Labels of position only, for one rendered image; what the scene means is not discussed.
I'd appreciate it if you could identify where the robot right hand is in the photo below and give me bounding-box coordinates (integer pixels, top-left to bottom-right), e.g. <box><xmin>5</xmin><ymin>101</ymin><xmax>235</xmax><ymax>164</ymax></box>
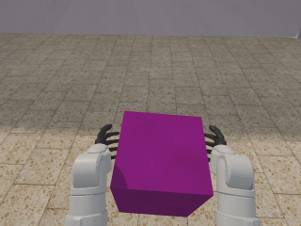
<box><xmin>204</xmin><ymin>125</ymin><xmax>227</xmax><ymax>162</ymax></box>

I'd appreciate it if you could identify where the carton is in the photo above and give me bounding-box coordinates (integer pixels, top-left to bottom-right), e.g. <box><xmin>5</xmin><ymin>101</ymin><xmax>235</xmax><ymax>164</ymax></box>
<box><xmin>110</xmin><ymin>110</ymin><xmax>214</xmax><ymax>218</ymax></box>

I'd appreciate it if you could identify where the left robot forearm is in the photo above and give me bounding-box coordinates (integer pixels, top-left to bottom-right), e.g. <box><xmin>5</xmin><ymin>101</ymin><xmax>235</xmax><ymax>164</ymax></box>
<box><xmin>64</xmin><ymin>143</ymin><xmax>112</xmax><ymax>226</ymax></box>

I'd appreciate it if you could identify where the robot left hand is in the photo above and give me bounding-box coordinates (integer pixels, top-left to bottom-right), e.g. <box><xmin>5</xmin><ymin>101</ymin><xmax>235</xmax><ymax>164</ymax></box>
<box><xmin>94</xmin><ymin>123</ymin><xmax>119</xmax><ymax>160</ymax></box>

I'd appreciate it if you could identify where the right robot forearm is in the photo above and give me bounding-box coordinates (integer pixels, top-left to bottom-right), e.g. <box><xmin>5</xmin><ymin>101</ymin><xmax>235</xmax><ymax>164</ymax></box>
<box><xmin>209</xmin><ymin>144</ymin><xmax>261</xmax><ymax>226</ymax></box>

